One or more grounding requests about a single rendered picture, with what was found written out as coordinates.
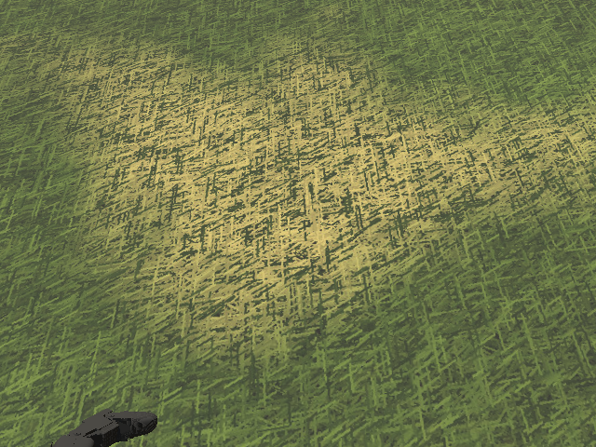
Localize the left robot hand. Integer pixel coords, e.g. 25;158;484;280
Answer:
50;409;157;447

